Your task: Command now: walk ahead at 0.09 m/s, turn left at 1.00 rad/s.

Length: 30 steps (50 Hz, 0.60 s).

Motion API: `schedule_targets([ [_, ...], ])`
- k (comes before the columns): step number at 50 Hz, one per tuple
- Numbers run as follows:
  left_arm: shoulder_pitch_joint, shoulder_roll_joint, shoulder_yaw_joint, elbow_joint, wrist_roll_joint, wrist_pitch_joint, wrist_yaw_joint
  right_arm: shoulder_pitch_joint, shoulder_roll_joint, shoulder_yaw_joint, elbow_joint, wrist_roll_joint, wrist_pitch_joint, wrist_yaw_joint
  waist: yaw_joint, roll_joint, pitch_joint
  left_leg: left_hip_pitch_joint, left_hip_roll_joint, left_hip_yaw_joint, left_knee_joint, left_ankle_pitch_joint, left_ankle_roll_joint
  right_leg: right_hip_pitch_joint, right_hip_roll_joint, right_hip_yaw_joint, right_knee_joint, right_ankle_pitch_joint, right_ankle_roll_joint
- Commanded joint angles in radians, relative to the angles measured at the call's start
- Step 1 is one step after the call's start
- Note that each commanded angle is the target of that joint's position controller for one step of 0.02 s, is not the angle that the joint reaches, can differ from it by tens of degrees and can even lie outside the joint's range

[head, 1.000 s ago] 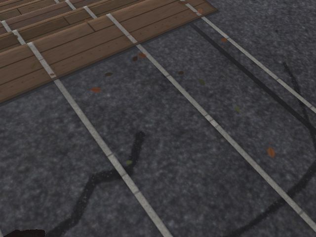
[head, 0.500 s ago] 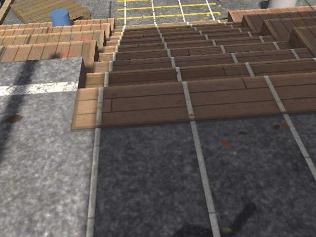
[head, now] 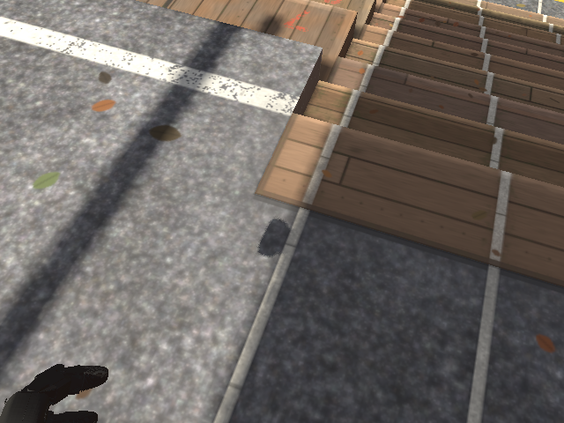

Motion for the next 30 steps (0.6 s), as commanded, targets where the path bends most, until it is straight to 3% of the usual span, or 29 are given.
schedule_targets([
  [1,0.077,0.063,0.024,-0.039,-0.006,0.014,0.006,-0.057,-0.166,-0.047,-0.075,0.011,0.012,-0.026,0.055,0.09,-0.227,0.064,0.186,-0.253,-0.077,0.193,0.119,0.124,0.067,-0.042,-0.097,0.097,0.018],
  [3,0.034,0.064,0.026,-0.052,-0.011,0.012,0.004,-0.06,-0.165,-0.047,-0.075,0.011,0.021,-0.031,0.037,0.132,-0.211,0.075,0.176,-0.295,-0.062,0.091,0.098,0.132,0.084,-0.024,-0.188,0.127,0.013],
  [6,-0.003,0.074,0.033,-0.063,-0.014,-0.006,-0.004,-0.049,-0.156,-0.046,-0.075,0.008,0.028,-0.03,0.015,0.179,-0.206,0.117,0.183,-0.368,-0.005,0.121,0.09,0.18,0.104,-0.003,-0.321,0.104,0.0],
  [9,0.058,0.095,0.054,-0.043,-0.021,-0.022,-0.014,-0.077,-0.134,-0.038,-0.09,0.01,0.031,-0.024,0.047,0.21,-0.213,0.126,0.156,-0.428,0.08,0.115,0.048,0.349,0.097,-0.011,-0.553,0.17,-0.033],
  [10,0.085,0.109,0.062,-0.033,-0.018,-0.024,-0.013,-0.055,-0.097,-0.027,-0.089,0.014,0.032,-0.021,0.05,0.143,-0.225,0.064,0.104,-0.381,0.185,-0.096,0.01,0.478,0.014,0.009,-0.656,0.295,-0.071],
  [11,0.089,0.154,0.07,-0.05,-0.012,-0.006,-0.005,0.063,-0.021,-0.005,-0.068,-0.001,0.036,-0.016,-0.004,-0.08,-0.311,-0.076,-0.001,-0.209,0.419,-0.528,-0.034,0.677,-0.218,0.208,-0.651,0.285,-0.163],
  [12,0.161,0.172,0.076,-0.034,0.01,0.002,-0.008,0.059,-0.099,-0.018,-0.111,0.016,0.025,-0.009,-0.003,-0.288,-0.28,-0.301,-0.002,-0.102,0.545,-0.536,-0.06,0.701,-0.345,0.502,-0.759,-0.084,-0.286],
  [13,0.143,0.14,0.076,-0.048,-0.006,-0.002,-0.007,0.024,-0.165,-0.032,-0.104,0.013,0.014,-0.005,0.023,-0.242,-0.201,-0.394,0.095,-0.064,0.634,-0.416,-0.085,0.668,-0.331,0.522,-0.802,-0.407,-0.296],
  [14,0.127,0.128,0.073,-0.052,-0.022,-0.001,0.003,-0.015,-0.191,-0.04,-0.103,0.009,0.011,-0.003,0.039,-0.214,-0.147,-0.437,0.121,-0.013,0.68,-0.345,-0.102,0.634,-0.288,0.426,-0.814,-0.446,-0.259],
  [16,0.145,0.127,0.07,-0.051,-0.035,0.003,0.025,0.002,-0.168,-0.037,-0.085,-0.004,0.011,0.001,0.049,-0.148,-0.134,-0.452,0.173,0.067,0.794,-0.255,-0.128,0.618,-0.242,0.274,-0.821,-0.396,-0.211],
  [19,0.217,0.119,0.065,-0.029,-0.024,-0.018,0.022,-0.025,-0.105,-0.018,-0.096,-0.002,-0.002,0.008,0.08,-0.124,-0.106,-0.48,0.223,0.142,0.884,-0.179,-0.131,0.585,-0.21,0.113,-0.852,-0.37,-0.197],
  [26,0.271,0.14,0.073,0.013,-0.007,-0.037,0.001,-0.068,-0.066,-0.006,-0.114,0.015,-0.01,0.016,0.086,-0.12,-0.044,-0.562,0.301,0.113,0.801,-0.059,-0.164,0.622,-0.29,-0.055,-0.905,-0.272,-0.235],
  [30,0.295,0.166,0.085,0.045,-0.01,-0.034,-0.004,-0.109,-0.037,0.008,-0.129,0.018,-0.011,0.035,0.086,-0.085,0.007,-0.584,0.337,0.122,0.679,-0.042,-0.138,0.692,-0.333,-0.168,-0.931,-0.187,-0.234],
])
